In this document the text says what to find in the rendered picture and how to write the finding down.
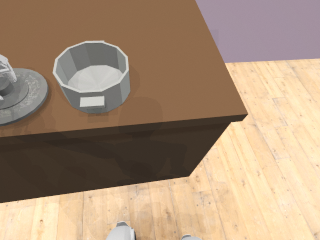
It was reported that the pot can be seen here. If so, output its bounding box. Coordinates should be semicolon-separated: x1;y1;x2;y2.
52;40;131;114

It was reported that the lid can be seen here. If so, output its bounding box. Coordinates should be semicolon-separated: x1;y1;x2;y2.
0;68;49;127

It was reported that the left robot hand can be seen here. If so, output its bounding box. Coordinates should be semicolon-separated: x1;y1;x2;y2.
0;54;17;101

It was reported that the left robot thigh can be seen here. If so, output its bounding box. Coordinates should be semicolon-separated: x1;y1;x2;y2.
106;225;135;240

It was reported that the robot left shin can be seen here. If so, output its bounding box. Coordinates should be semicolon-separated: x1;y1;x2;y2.
116;221;129;227

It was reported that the table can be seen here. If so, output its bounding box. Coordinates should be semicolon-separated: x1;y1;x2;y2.
0;0;248;203

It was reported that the knob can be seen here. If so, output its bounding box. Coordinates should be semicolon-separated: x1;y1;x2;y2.
0;77;14;97

